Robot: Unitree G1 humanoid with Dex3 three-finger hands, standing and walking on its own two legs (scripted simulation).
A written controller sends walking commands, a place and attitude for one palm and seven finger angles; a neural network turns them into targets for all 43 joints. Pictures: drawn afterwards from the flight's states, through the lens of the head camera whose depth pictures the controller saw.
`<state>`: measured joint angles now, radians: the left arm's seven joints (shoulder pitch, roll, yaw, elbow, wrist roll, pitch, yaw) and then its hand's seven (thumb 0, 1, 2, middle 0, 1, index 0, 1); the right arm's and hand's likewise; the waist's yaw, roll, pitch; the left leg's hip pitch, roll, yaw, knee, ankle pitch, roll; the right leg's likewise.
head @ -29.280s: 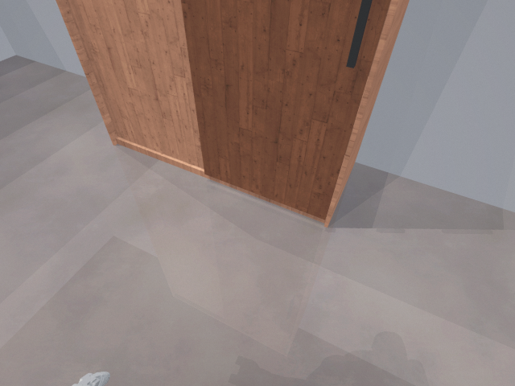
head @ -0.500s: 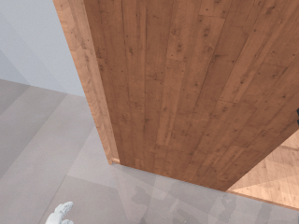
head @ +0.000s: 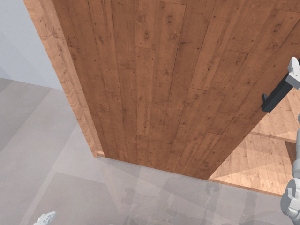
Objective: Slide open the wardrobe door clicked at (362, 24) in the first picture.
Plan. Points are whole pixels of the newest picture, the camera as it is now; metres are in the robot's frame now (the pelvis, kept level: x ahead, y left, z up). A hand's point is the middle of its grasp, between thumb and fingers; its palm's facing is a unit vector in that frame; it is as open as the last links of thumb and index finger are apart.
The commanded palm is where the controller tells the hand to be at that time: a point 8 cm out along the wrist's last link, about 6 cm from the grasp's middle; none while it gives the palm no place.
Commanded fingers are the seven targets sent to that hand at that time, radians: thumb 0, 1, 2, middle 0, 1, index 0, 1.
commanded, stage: stop walking and hold the door there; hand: right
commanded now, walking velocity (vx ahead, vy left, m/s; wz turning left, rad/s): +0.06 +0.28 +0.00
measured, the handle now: (296, 65) +0.49 -0.29 +0.21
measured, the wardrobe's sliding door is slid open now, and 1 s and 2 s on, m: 0.60 0.60 0.60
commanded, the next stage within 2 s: loosen the grip on the handle in 0.90 s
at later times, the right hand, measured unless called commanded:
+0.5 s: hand (291, 74) +0.44 -0.26 +0.22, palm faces +0.30 +0.94 -0.15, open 6.3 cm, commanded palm +0.41 -0.30 +0.19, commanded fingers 0.00 -0.90 -0.90 0.45 1.40 0.45 1.40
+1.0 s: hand (293, 74) +0.44 -0.26 +0.22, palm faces +0.25 +0.96 -0.13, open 6.3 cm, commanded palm +0.41 -0.31 +0.21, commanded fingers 0.00 -0.78 -0.84 0.45 1.40 0.45 1.40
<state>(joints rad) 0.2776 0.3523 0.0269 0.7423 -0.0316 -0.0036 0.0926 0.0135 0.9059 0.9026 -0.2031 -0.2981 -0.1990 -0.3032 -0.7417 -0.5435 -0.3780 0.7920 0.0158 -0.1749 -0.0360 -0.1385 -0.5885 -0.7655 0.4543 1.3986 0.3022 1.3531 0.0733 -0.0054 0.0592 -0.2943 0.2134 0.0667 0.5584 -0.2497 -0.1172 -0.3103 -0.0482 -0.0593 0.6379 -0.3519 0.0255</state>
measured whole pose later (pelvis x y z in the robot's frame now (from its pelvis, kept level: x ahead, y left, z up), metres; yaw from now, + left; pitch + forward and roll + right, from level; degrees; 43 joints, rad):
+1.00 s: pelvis -0.03 -0.07 +0.01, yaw +2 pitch +1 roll +1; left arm 0.28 0.25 -0.04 0.71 -0.05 0.02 0.10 0.01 0.90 0.90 -0.20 -0.30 -0.20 -0.30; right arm -0.85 -0.41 -0.21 0.84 0.09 -0.11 -0.09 -0.07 -0.74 -0.76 0.45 1.40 0.19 1.36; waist 0.03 -0.04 0.02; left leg -0.26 -0.01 0.08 0.50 -0.25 0.02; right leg -0.27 -0.04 -0.10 0.53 -0.28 -0.01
